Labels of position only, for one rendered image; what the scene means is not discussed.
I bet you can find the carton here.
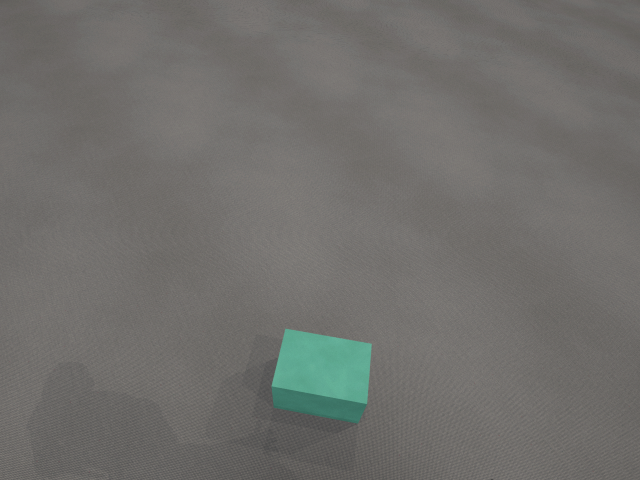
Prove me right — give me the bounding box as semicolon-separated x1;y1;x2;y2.
272;329;372;424

